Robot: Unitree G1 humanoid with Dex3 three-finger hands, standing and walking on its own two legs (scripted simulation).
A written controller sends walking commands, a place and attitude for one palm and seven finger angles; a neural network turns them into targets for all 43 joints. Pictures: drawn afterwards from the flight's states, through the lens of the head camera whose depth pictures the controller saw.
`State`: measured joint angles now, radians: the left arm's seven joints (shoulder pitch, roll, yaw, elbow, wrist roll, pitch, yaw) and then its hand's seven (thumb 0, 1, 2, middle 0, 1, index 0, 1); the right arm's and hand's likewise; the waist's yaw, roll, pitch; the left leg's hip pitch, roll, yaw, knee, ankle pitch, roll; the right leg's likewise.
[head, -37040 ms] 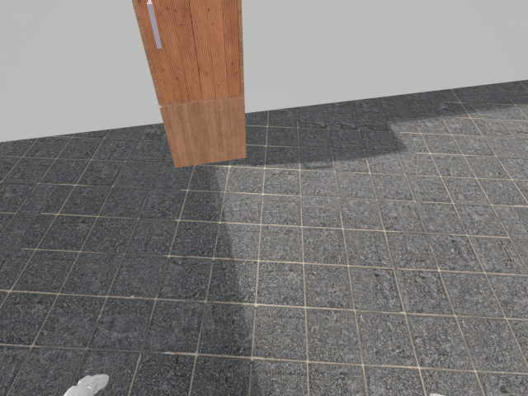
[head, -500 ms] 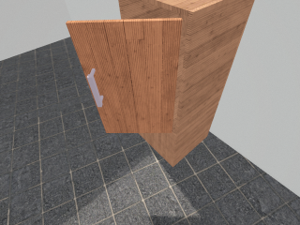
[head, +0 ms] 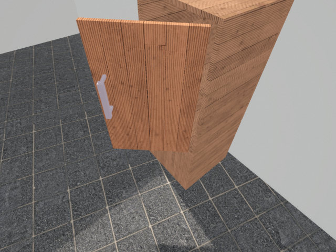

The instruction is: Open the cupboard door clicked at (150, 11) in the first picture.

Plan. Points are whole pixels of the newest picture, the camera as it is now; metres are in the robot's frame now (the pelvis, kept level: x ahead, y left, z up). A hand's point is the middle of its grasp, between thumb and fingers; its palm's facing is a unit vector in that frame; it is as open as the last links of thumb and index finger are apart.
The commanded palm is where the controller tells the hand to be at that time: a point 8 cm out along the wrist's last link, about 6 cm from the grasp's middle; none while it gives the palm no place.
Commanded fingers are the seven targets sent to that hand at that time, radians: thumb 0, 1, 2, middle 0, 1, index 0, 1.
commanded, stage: shuffle to correct the standing spot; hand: left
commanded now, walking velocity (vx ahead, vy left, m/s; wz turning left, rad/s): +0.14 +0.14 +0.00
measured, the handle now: (106, 97) +0.59 +0.26 +0.01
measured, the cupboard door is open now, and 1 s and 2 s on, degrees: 48 48 48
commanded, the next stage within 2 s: come to a stop and stand still in 0.02 s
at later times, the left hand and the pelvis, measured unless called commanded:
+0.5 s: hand out of the picture +0.11 +0.19 -0.16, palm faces -0.04 -0.97 -0.24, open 7.4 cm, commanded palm none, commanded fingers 0.00 0.90 0.90 -0.20 -0.30 -0.20 -0.30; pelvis +0.04 +0.01 +0.00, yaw -1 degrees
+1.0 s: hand out of the picture +0.03 +0.20 -0.15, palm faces -0.02 -0.96 -0.27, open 7.3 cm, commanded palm none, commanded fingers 0.00 0.90 0.90 -0.20 -0.30 -0.20 -0.30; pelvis +0.01 +0.01 +0.00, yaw -1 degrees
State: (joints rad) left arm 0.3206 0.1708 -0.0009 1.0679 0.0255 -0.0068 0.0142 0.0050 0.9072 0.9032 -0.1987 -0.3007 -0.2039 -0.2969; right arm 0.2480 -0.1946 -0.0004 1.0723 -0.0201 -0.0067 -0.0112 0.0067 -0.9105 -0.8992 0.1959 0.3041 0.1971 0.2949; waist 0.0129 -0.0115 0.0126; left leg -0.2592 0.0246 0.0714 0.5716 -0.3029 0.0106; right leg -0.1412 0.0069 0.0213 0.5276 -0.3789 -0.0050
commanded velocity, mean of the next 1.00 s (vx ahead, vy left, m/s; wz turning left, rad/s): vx -0.03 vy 0.01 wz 0.00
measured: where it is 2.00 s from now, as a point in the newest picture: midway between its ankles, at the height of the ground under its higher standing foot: outside the picture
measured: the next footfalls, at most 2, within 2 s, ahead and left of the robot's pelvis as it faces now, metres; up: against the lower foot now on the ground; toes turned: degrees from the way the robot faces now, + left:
right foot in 0.34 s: +0.08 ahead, -0.10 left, +0.00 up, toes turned -6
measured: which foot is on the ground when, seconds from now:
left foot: down 0.00-1.00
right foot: down 0.00-0.12, up 0.14-0.32, down 0.34-1.00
